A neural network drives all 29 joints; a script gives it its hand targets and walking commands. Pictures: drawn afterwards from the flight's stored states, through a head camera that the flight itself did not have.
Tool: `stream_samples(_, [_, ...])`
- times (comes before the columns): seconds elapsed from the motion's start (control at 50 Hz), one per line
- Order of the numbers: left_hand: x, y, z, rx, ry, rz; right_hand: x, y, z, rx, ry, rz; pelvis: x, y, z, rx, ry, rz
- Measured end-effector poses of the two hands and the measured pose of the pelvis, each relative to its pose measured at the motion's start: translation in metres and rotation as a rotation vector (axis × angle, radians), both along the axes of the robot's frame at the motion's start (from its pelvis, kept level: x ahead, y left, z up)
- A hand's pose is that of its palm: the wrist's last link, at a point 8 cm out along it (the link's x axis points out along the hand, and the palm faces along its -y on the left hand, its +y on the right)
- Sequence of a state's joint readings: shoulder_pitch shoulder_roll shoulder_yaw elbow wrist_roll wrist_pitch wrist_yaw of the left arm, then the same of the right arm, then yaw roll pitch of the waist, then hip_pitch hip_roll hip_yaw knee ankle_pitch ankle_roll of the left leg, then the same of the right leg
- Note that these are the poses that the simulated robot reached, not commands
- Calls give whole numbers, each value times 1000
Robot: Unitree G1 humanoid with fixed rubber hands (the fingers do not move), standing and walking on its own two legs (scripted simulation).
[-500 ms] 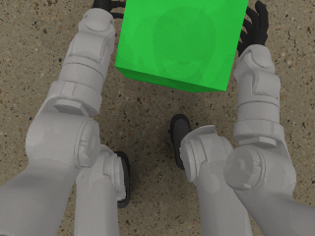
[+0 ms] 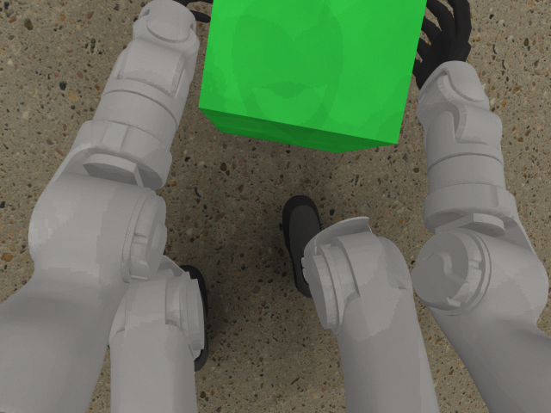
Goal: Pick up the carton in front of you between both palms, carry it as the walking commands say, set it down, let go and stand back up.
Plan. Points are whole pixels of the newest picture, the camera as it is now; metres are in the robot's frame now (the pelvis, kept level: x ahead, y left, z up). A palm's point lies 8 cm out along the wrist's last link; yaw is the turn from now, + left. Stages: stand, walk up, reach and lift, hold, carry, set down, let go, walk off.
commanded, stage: set down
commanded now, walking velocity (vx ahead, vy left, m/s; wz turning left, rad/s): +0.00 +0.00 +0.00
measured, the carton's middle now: (300, 63) +0.51 -0.14 -0.24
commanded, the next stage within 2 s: none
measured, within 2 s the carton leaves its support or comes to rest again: rests again in 0.80 s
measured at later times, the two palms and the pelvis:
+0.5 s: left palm (177, 21) +0.56 +0.01 -0.19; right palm (435, 68) +0.47 -0.28 -0.16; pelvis +0.00 +0.00 -0.01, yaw -1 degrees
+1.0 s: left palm (133, 6) +0.58 +0.06 -0.20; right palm (435, 92) +0.45 -0.30 -0.19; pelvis -0.01 -0.01 -0.01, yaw -2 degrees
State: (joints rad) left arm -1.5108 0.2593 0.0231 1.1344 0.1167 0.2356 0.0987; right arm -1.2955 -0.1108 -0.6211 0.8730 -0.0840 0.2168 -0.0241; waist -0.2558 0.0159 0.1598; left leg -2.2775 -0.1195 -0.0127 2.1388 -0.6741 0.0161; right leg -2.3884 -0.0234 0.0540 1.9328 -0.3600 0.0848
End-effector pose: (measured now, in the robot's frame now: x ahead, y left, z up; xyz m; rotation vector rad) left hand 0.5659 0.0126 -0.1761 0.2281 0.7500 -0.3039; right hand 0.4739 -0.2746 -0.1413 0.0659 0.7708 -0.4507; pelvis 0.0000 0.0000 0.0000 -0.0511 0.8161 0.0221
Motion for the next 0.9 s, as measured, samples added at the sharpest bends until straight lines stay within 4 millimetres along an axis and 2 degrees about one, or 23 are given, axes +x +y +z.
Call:
stream_samples(0.24, [-7, 5, -14, -23, 23, -16, 1, 0, -10, -12, 31, 29, -5, -1, -5, -10, -14, 13])
stream_samples(0.6, [-6, 0, -17, -82, 16, -58, -1, -10, -20, -16, 35, 8, -2, 3, -11, -23, -44, 10])
stream_samples(0.78, [-2, -4, -19, -89, -16, -76, -13, -11, -30, -7, 60, -15, -3, 1, -12, -27, -63, 7])
stream_samples(0.84, [3, 5, -24, -60, -45, -55, -23, -13, -39, -18, 84, -30, -4, 0, -11, -29, -73, 5])
stream_samples(0.9, [8, 25, -30, -18, -45, -19, -29, -19, -44, -34, 90, -54, -5, -3, -9, -33, -78, 3])
